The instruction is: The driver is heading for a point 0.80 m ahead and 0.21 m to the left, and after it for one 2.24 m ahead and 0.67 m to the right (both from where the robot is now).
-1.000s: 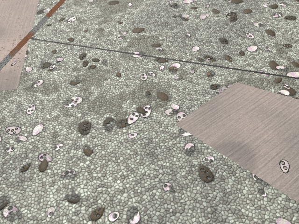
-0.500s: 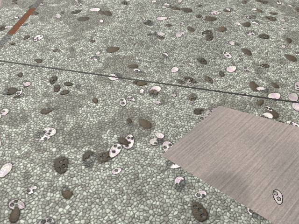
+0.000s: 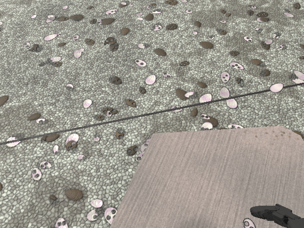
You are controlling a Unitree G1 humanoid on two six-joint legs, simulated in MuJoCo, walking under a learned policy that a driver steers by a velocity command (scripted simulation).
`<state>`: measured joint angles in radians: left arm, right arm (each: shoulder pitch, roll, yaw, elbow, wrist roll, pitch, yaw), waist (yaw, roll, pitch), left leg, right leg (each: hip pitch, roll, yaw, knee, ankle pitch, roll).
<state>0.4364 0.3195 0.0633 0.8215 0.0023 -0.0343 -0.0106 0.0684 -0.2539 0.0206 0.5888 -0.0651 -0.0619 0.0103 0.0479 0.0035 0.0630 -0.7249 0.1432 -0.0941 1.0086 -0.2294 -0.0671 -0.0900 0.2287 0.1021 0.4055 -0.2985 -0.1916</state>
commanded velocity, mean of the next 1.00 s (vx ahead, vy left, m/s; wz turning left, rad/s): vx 0.50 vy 0.00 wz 0.54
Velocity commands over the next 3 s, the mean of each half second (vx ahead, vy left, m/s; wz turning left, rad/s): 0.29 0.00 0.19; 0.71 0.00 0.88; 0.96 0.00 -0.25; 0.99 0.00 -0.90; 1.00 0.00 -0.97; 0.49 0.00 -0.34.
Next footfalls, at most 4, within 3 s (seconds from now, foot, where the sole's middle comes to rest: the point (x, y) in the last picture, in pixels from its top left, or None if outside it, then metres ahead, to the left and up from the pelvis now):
0.16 left None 0.40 0.12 -0.77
0.62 right None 0.43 -0.07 -0.77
1.12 left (85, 191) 0.60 0.36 -0.77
1.58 right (75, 113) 1.04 0.50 -0.77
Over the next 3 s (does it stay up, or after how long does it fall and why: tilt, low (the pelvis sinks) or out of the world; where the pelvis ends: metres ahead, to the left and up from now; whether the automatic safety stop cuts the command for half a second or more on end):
stays up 2.01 0.40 -0.01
